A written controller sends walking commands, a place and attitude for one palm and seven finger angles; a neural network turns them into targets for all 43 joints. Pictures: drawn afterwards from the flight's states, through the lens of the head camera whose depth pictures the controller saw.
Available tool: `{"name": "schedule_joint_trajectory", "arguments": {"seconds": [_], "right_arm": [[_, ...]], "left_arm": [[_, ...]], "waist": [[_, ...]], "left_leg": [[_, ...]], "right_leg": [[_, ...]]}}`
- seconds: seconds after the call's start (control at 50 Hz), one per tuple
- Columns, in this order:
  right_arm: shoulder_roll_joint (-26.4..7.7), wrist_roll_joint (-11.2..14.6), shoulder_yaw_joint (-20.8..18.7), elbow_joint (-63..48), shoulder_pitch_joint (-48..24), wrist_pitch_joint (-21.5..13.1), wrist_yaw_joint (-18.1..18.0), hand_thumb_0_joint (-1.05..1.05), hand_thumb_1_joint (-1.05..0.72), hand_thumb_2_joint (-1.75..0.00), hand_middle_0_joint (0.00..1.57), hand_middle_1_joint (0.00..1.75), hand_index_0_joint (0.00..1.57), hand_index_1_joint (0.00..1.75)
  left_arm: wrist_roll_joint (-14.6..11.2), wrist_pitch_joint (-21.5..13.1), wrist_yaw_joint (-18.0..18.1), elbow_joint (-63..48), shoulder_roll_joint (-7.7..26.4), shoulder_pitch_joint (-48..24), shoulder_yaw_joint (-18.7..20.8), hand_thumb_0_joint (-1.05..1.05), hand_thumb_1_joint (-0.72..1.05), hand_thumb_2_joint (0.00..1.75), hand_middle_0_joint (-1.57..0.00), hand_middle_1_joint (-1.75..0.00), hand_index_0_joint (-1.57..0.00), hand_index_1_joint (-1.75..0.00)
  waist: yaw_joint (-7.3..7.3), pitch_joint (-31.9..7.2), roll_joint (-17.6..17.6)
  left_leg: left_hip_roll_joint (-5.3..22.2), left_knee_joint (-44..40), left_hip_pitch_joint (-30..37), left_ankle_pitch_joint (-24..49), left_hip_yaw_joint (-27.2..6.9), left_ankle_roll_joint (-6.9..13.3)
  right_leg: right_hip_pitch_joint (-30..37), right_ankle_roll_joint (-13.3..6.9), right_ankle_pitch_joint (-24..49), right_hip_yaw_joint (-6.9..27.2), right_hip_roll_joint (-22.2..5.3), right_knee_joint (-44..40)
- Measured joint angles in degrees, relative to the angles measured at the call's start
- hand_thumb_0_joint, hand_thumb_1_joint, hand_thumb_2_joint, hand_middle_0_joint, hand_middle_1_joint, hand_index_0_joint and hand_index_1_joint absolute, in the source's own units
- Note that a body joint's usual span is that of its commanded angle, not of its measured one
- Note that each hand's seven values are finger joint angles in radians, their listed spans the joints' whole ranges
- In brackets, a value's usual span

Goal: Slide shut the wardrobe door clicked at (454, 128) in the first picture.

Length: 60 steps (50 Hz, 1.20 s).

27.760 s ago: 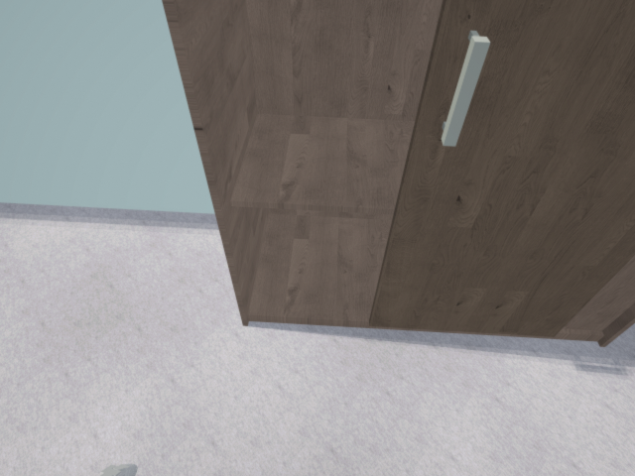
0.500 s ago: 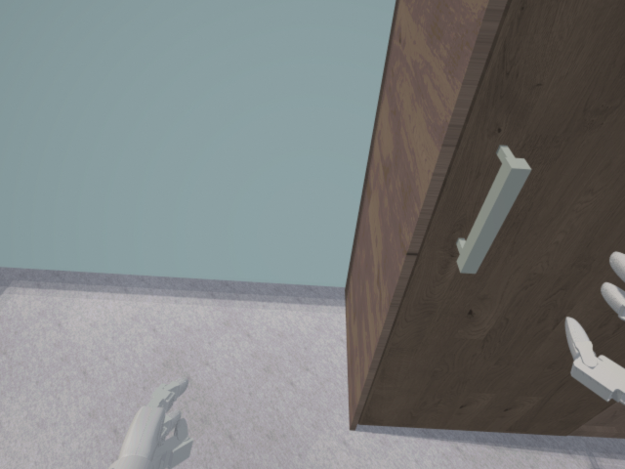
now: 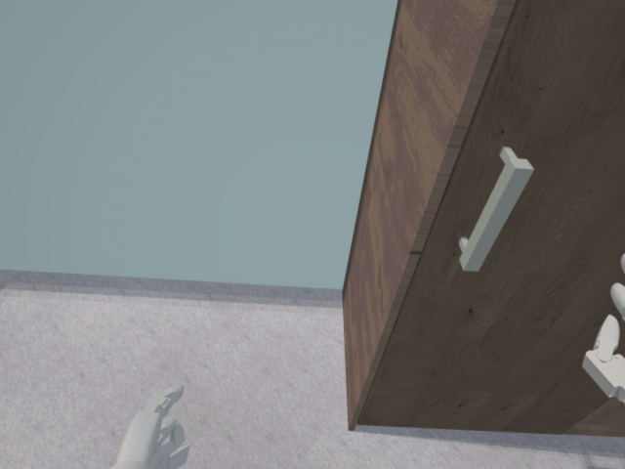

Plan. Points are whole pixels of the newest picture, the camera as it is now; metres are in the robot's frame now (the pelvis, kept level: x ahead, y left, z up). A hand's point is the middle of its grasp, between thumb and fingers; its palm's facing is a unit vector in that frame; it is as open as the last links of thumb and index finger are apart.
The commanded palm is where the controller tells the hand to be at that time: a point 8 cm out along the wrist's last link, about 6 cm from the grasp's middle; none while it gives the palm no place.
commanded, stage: step back with the hand held close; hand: right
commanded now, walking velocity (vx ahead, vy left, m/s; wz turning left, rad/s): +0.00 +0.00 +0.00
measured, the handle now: (487, 211) +0.42 -0.25 +0.15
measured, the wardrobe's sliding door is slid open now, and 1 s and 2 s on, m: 0.00 0.00 0.00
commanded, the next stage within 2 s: stop stepping back and stand still in 1.30 s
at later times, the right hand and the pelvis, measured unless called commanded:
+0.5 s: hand out of the picture +0.16 -0.30 +0.16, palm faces +0.39 +0.79 -0.47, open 7.4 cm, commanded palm +0.10 -0.34 +0.17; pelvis -0.05 -0.04 -0.01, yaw +1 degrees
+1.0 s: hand out of the picture +0.08 -0.37 +0.18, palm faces +0.49 +0.78 -0.38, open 7.4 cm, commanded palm +0.01 -0.39 +0.17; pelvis -0.12 -0.08 +0.00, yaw -1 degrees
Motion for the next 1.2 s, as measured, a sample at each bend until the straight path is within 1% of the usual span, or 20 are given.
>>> {"name": "schedule_joint_trajectory", "arguments": {"seconds": [0.06, 0.16, 0.26, 0.36, 0.48, 0.58, 0.62, 0.68, 0.74, 0.78, 0.82, 0.88, 0.92, 0.96, 1.02, 1.08, 1.12, 1.16, 1.18, 1.2], "right_arm": [[-0.5, 0.0, -0.7, 0.0, -0.3, -0.4, 0.2, 0.02, -0.89, -0.89, 0.21, 0.30, 0.21, 0.30], [-1.9, -0.9, -3.6, -1.5, 0.2, -3.9, -0.3, 0.02, -0.89, -0.89, 0.21, 0.30, 0.21, 0.30], [-1.4, -1.2, -2.1, -3.7, 3.9, -4.4, -0.2, 0.01, -0.89, -0.89, 0.21, 0.30, 0.21, 0.30], [-3.7, -1.1, -2.3, -6.1, 6.3, -4.3, -0.3, 0.02, -0.89, -0.89, 0.21, 0.30, 0.21, 0.30], [-6.1, -1.3, -5.3, -7.9, 5.4, -5.9, -1.2, 0.02, -0.89, -0.89, 0.21, 0.30, 0.22, 0.30], [-5.3, -2.6, -6.3, -7.2, 4.2, -7.4, -1.3, 0.02, -0.89, -0.89, 0.21, 0.30, 0.21, 0.30], [-4.6, -3.0, -6.5, -6.6, 4.0, -8.0, -1.3, 0.01, -0.89, -0.89, 0.21, 0.30, 0.21, 0.30], [-3.8, -2.8, -6.6, -6.8, 5.3, -8.5, -1.4, 0.01, -0.89, -0.89, 0.21, 0.30, 0.21, 0.30], [-3.1, -2.7, -5.5, -8.3, 6.5, -9.0, -2.0, 0.01, -0.89, -0.89, 0.21, 0.30, 0.21, 0.30], [-2.6, -3.0, -4.5, -9.5, 6.5, -9.3, -2.5, 0.02, -0.89, -0.89, 0.21, 0.30, 0.21, 0.30], [-2.7, -3.1, -3.8, -10.1, 4.9, -9.4, -2.8, 0.02, -0.89, -0.89, 0.21, 0.30, 0.21, 0.30], [-3.4, -3.9, -4.5, -8.7, 0.8, -9.8, -2.6, 0.02, -0.88, -0.89, 0.21, 0.30, 0.21, 0.30], [-4.2, -4.3, -5.8, -7.8, -0.7, -10.0, -2.5, 0.02, -0.88, -0.89, 0.21, 0.30, 0.22, 0.30], [-5.0, -4.0, -7.2, -8.6, -0.6, -10.4, -2.4, 0.02, -0.88, -0.89, 0.21, 0.30, 0.22, 0.30], [-5.8, -2.9, -8.2, -11.4, 2.4, -11.1, -2.5, 0.02, -0.89, -0.89, 0.21, 0.30, 0.21, 0.30], [-5.6, -1.8, -6.8, -12.9, 5.1, -11.1, -2.1, 0.02, -0.89, -0.89, 0.21, 0.30, 0.21, 0.30], [-5.8, -1.2, -5.7, -12.6, 5.7, -10.9, -1.7, 0.01, -0.89, -0.89, 0.21, 0.30, 0.21, 0.30], [-7.2, -0.7, -6.0, -12.5, 5.9, -10.7, -1.5, 0.01, -0.89, -0.89, 0.21, 0.30, 0.21, 0.30], [-8.2, -0.4, -6.8, -12.6, 6.0, -10.8, -1.6, 0.01, -0.89, -0.89, 0.21, 0.30, 0.21, 0.30], [-7.8, -0.4, -6.2, -11.9, 5.2, -11.1, -1.2, 0.01, -0.89, -0.89, 0.21, 0.30, 0.21, 0.30]], "left_arm": [[-0.4, 0.4, 0.1, -0.5, 0.1, 0.1, 0.0, 0.01, 0.90, 0.90, -0.21, -0.30, -0.21, -0.30], [-0.4, 2.7, -0.4, -2.5, 0.8, -0.6, 0.2, 0.01, 0.90, 0.90, -0.21, -0.30, -0.21, -0.30], [-0.7, 4.9, -0.1, -4.3, 1.6, -1.1, 1.3, 0.01, 0.90, 0.90, -0.21, -0.30, -0.21, -0.30], [-1.1, 6.3, 0.7, -5.8, 1.2, -1.0, 1.7, 0.01, 0.90, 0.90, -0.21, -0.30, -0.21, -0.30], [-1.2, 5.9, 0.8, -7.1, 0.3, -0.4, 1.2, 0.01, 0.90, 0.90, -0.21, -0.30, -0.20, -0.30], [-1.1, 4.4, 0.7, -7.8, 0.1, 0.8, 1.1, 0.01, 0.90, 0.90, -0.21, -0.30, -0.21, -0.30], [-1.0, 3.9, 0.5, -7.4, 0.1, 1.1, 1.2, 0.01, 0.90, 0.90, -0.21, -0.30, -0.21, -0.30], [-0.9, 3.5, 0.1, -6.3, -0.3, 1.0, 1.3, 0.01, 0.90, 0.90, -0.21, -0.30, -0.21, -0.30], [-0.8, 2.8, -0.3, -4.6, -0.6, 1.6, 1.2, 0.01, 0.90, 0.90, -0.21, -0.30, -0.21, -0.30], [-0.5, 2.2, -0.4, -3.3, -0.4, 2.0, 1.0, 0.01, 0.90, 0.90, -0.21, -0.30, -0.21, -0.30], [-0.4, 1.7, 0.1, -2.6, -0.3, 2.1, 0.9, 0.01, 0.90, 0.90, -0.21, -0.30, -0.21, -0.30], [0.2, 0.4, 0.8, -1.9, -0.9, 0.8, 1.1, 0.01, 0.90, 0.90, -0.21, -0.30, -0.21, -0.30], [0.8, -0.3, 0.4, -1.9, -1.7, 0.4, 1.3, 0.01, 0.90, 0.90, -0.21, -0.30, -0.21, -0.30], [0.9, -1.0, -0.5, -2.2, -2.6, 0.6, 1.4, 0.01, 0.90, 0.90, -0.21, -0.30, -0.21, -0.30], [0.8, -1.6, -1.7, -2.6, -3.5, 0.9, 1.0, 0.01, 0.90, 0.90, -0.21, -0.30, -0.21, -0.30], [0.9, -1.9, -2.3, -2.5, -3.8, 0.6, 0.8, 0.01, 0.90, 0.90, -0.21, -0.30, -0.21, -0.30], [1.2, -1.7, -2.4, -2.5, -3.7, -0.2, 0.7, 0.01, 0.90, 0.90, -0.21, -0.30, -0.21, -0.30], [1.1, -1.2, -2.3, -2.7, -3.7, -1.8, 0.3, 0.01, 0.90, 0.90, -0.21, -0.30, -0.21, -0.30], [1.1, -0.9, -2.2, -2.8, -3.7, -2.9, 0.0, 0.01, 0.90, 0.90, -0.21, -0.30, -0.21, -0.30], [1.0, -0.7, -1.9, -2.1, -3.0, -3.8, 0.0, 0.01, 0.90, 0.90, -0.21, -0.30, -0.21, -0.30]], "waist": [[0.12, 0.2, -0.2], [1.38, -0.5, -0.5], [2.16, 0.1, -0.1], [2.66, 0.9, 1.2], [3.03, 1.1, 2.7], [3.82, 0.5, 2.5], [3.59, 0.2, 2.0], [2.98, 0.4, 1.7], [1.99, 0.3, 2.5], [1.38, 0.1, 3.2], [1.84, 0.5, 4.0], [2.46, 2.0, 4.3], [3.34, 1.8, 3.3], [3.46, 0.8, 2.8], [2.89, -1.8, 2.7], [2.34, -4.2, 2.5], [1.96, -4.9, 2.6], [0.94, -4.4, 4.3], [0.34, -3.7, 6.0], [0.35, -2.8, 4.8]], "left_leg": [[-0.3, -0.3, -0.1, 0.3, 0.2, 0.1], [-1.2, 0.1, -4.3, 1.2, 0.8, -0.1], [-0.3, 2.3, -8.1, 1.2, -0.3, -1.0], [0.5, 4.3, -10.5, 1.5, -1.3, -1.8], [1.2, 6.1, -12.9, 2.3, -1.5, -2.6], [1.1, 9.9, -14.5, -0.2, -2.9, -2.0], [0.8, 10.3, -15.0, -1.1, -3.2, -2.2], [0.7, 9.8, -15.8, 0.5, -2.8, -2.6], [0.7, 9.4, -16.3, 1.2, -2.8, -2.6], [0.6, 10.0, -16.5, 1.4, -3.1, -3.4], [1.1, 11.4, -17.0, 1.0, -2.7, -4.0], [-0.8, 21.5, -19.3, -4.4, -4.9, -2.9], [-3.2, 30.4, -20.2, -7.1, -5.2, -2.1], [-4.4, 33.4, -18.9, -9.0, -4.2, -1.6], [-4.5, 28.5, -14.3, -12.2, -2.1, -0.6], [-4.6, 17.7, -8.5, -14.5, -0.3, 0.5], [-4.3, 8.1, -4.5, -12.6, 0.5, 1.5], [-2.1, -0.5, -1.7, -6.3, -0.7, 2.9], [0.1, -3.1, -1.1, -3.6, -2.0, 2.6], [0.0, -2.4, -1.1, -4.8, -2.2, 0.0]], "right_leg": [[-0.4, 0.1, 0.2, 0.2, -0.3, 0.2], [-6.0, 0.0, -0.4, 0.8, -1.3, 3.6], [-8.5, -0.9, 0.2, -0.4, -0.6, 3.7], [-10.0, -1.9, 0.9, -1.5, 0.1, 4.1], [-12.1, -3.1, 1.9, -1.8, 0.6, 5.3], [-15.0, -4.1, 2.6, -0.8, 1.9, 7.2], [-16.5, -4.2, 3.0, -0.3, 2.1, 7.8], [-18.0, -3.5, 2.0, 0.2, 2.0, 8.8], [-20.1, -0.8, -4.8, 0.9, 2.2, 13.0], [-19.2, 0.0, -5.7, 2.0, 2.0, 14.9], [-18.5, -2.0, 1.2, 1.7, 2.0, 13.0], [-18.3, -5.5, 2.7, 1.9, 2.2, 11.9], [-18.1, -5.8, 4.1, 2.9, 1.6, 9.3], [-18.0, -5.6, 6.8, 3.3, 0.7, 5.4], [-17.9, -4.8, 10.7, 2.6, -0.4, -1.2], [-17.7, -2.9, 14.6, 1.6, -0.6, -7.8], [-18.3, -0.9, 16.8, 0.6, -0.2, -10.4], [-20.9, 0.6, 16.3, -2.3, 0.9, -7.2], [-23.0, 0.6, 14.5, -4.3, 1.7, -3.2], [-24.7, 0.7, 12.0, -4.1, 1.2, 1.2]]}}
